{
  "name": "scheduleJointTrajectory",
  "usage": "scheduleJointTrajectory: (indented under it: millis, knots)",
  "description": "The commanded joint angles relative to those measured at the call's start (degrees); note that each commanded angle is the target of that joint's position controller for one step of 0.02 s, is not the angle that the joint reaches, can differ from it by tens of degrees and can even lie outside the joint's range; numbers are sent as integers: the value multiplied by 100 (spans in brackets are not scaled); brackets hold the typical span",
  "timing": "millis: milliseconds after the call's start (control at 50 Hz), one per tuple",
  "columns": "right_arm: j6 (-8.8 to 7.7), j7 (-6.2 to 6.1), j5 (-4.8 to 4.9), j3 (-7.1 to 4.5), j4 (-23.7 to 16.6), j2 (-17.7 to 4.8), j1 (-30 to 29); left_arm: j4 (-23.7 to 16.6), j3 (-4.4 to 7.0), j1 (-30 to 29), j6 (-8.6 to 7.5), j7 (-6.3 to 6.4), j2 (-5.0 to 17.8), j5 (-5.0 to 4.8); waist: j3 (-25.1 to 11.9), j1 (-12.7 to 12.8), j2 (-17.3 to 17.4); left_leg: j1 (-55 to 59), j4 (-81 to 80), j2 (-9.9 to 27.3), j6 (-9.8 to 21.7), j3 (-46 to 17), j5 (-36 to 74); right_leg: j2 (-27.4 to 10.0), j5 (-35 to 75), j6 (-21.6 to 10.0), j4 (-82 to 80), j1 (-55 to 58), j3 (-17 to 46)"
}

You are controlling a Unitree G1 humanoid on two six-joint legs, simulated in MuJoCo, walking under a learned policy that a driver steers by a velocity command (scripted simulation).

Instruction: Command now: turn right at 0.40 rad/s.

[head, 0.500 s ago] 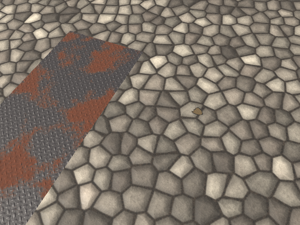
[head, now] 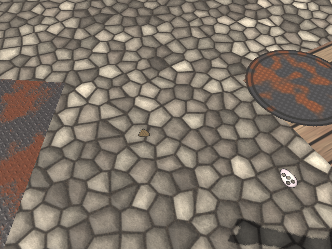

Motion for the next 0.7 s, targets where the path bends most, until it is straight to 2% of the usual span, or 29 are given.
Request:
scheduleJointTrajectory:
  millis: [20, 40, 60, 80, 100, 120, 140, 160, 180, 220, 240, 260, 300, 360, 400, 440, 460, 480, 500, 520, 540, 560, 580, 620, 640, 700]
  knots:
    - [-57, 44, 136, -321, -249, -1180, -73, -435, 119, 7, -87, -41, 426, 22, -808, 33, 1195, 853, -376, 1226, 1237, -939, 2345, 179, 456, -252, -1278, 459, -338]
    - [-56, 49, 200, -290, -219, -1118, -144, -313, 126, 261, -97, -54, 397, 35, -810, 189, 1112, 663, -152, 1137, 1076, -824, 2229, 267, 1127, -422, -2130, 973, -436]
    - [-86, 68, 212, -224, -70, -929, 140, -272, 145, 358, -104, -35, 497, 52, -833, 203, 827, 243, 122, 971, 718, -624, 1739, 211, 1835, -595, -2754, 1675, -222]
    - [-127, 116, -26, -91, -89, -547, 324, -326, 208, 469, -116, 34, 878, 70, -1123, 52, -361, -657, 1151, 503, 137, -125, 125, -822, 3404, -880, -2776, 2686, 1116]
    - [-158, 106, -160, -6, -315, -376, 93, -420, 201, 226, -160, 42, 1139, 232, -981, 31, -1595, -1610, 1861, -79, -274, -17, -2169, -2002, 4271, -1935, -2661, 2374, 2291]
    - [-130, 41, -75, -129, -321, -798, -273, -395, 130, 305, -276, 19, 812, 324, -1033, 412, -1084, -1525, 2707, 14, -367, -526, -2417, -1996, 3993, -2331, -2723, 1984, 2217]
    - [-97, 40, 15, -180, -268, -889, -246, -289, 52, 133, -366, 16, 653, 324, -886, 275, -983, -1545, 3054, 30, -356, -647, -2193, -1698, 3734, -2163, -2744, 1848, 1802]
    - [-60, 15, 25, -204, -129, -864, -104, -247, 61, -89, -412, 23, 681, 261, -788, 179, -867, -1595, 3095, 29, -354, -671, -1911, -1398, 3373, -1903, -2751, 1804, 1501]
    - [-18, -16, -14, -227, -61, -898, -40, -228, 38, -271, -441, 35, 635, 185, -683, 141, -850, -1619, 3092, 47, -392, -722, -1615, -1308, 3479, -1774, -2736, 1752, 1379]
    - [5, -11, -4, -201, 52, -758, 173, -149, -43, -400, -450, 68, 463, 182, -739, 5, -733, -1177, 3082, -35, -463, -683, -1190, -1121, 3999, -1748, -2690, 1489, 1057]
    - [-4, 15, 8, -154, 107, -637, 293, -80, -66, -337, -443, 81, 362, 168, -889, 7, -710, -1038, 2731, -19, -466, -616, -959, -1002, 3240, -1702, -2790, 1568, 962]
    - [-21, 45, 28, -104, 119, -546, 212, -5, -57, -220, -431, 87, 370, 139, -844, 129, -771, -991, 2349, -37, -438, -510, -811, -919, 2067, -1675, -2968, 1605, 1007]
    - [-81, 77, 84, -86, -7, -626, -194, 140, 45, 100, -402, 91, 710, 92, -463, 428, -945, -1244, 1968, -159, -310, -366, -939, -1058, 23, -1775, -3415, 1631, 1550]
    - [-241, 123, 138, -90, -50, -722, -311, 254, 67, 238, -464, 96, 788, 59, -146, 478, -825, -1364, 1370, -127, -43, -427, -1143, -1328, -641, -1841, -3631, 1729, 2033]
    - [-361, 175, 138, -69, 28, -660, -185, 310, 72, 225, -512, 79, 817, 11, -111, 401, -727, -1007, 963, -161, 125, -371, -1072, -1327, -627, -1829, -3638, 1552, 2015]
    - [-461, 229, 140, -59, 215, -585, 176, 331, 63, 57, -520, 50, 813, -41, -146, 139, -582, -159, 245, -297, 298, -196, -457, -1152, -525, -1728, -3506, 1077, 1763]
    - [-496, 243, 120, -64, 367, -558, 474, 338, 46, -20, -514, 37, 757, -55, -214, -33, -492, 452, -136, -405, 371, -92, -69, -1001, -555, -1630, -3324, 756, 1595]
    - [-513, 235, 112, -85, 519, -587, 846, 338, -6, -63, -528, 21, 584, -19, -339, -199, -393, 1124, -221, -380, 427, -198, -38, -811, -566, -1474, -2997, 353, 1426]
    - [-531, 198, 118, -116, 629, -748, 1380, 258, -117, -277, -568, -10, 234, 45, -428, -423, -3, 1835, -512, 193, 623, -969, -455, -478, -478, -1175, -2087, -338, 1038]
    - [-534, 168, 97, -236, 663, -1333, 1707, 38, -203, -363, -674, -39, -144, 90, -502, -400, 1301, 2381, -1178, 1237, 1173, -2705, -1638, 310, -435, -723, -393, -1449, -44]
    - [-570, 202, 23, -282, 636, -1419, 1771, -107, -73, -615, -766, -11, 381, -20, -97, -566, 1423, 2057, -1801, 1972, 1838, -4084, -2574, 242, -1137, -638, 723, -2307, 60]
    - [-619, 183, 19, -176, 531, -1100, 1433, -36, 19, -456, -825, -27, 625, -115, 226, -356, 970, 1918, -1837, 1854, 1782, -3904, -2865, -109, -677, -681, 1277, -2624, 382]
    - [-648, 180, 29, -122, 458, -928, 1201, 85, 28, -273, -850, -59, 617, -106, 265, -218, 911, 1929, -1849, 1558, 1564, -3431, -2569, -220, -172, -711, 1419, -2726, 353]
    - [-648, 183, 44, -72, 407, -851, 1037, 137, 42, -311, -887, -93, 551, 25, 266, -156, 692, 1894, -1933, 1242, 1295, -2626, -1355, -434, 666, -662, 1202, -2714, 297]
    - [-636, 177, 23, -53, 403, -825, 1067, 151, 22, -360, -895, -117, 448, 51, 219, -164, 622, 1760, -1994, 1073, 1231, -2247, -744, -440, 1006, -593, 1051, -2514, 192]
    - [-597, 148, 34, -41, 443, -832, 1172, 95, -70, -571, -889, -149, 174, 50, 134, -216, 588, 1470, -2060, 745, 1183, -1391, 584, -379, 1792, -369, 226, -2046, -69]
